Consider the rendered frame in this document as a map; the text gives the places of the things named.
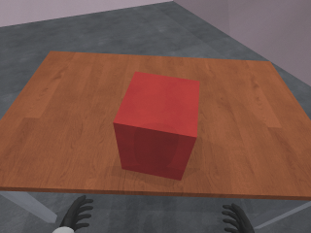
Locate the robot right hand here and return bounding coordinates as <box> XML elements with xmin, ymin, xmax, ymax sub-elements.
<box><xmin>222</xmin><ymin>203</ymin><xmax>255</xmax><ymax>233</ymax></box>

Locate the table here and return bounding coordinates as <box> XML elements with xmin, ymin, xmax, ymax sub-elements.
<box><xmin>0</xmin><ymin>50</ymin><xmax>311</xmax><ymax>229</ymax></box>

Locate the carton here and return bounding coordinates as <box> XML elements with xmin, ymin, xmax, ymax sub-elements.
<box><xmin>113</xmin><ymin>71</ymin><xmax>200</xmax><ymax>181</ymax></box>

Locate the robot left hand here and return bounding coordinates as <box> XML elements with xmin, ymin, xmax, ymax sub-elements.
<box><xmin>59</xmin><ymin>195</ymin><xmax>93</xmax><ymax>232</ymax></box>

